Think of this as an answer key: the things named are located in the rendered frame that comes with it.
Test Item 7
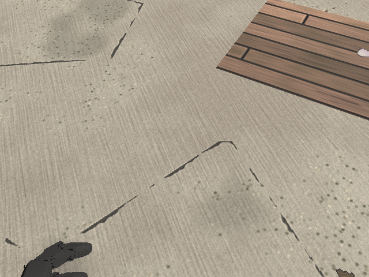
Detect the robot left hand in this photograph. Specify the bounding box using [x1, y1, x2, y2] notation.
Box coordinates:
[21, 241, 92, 277]

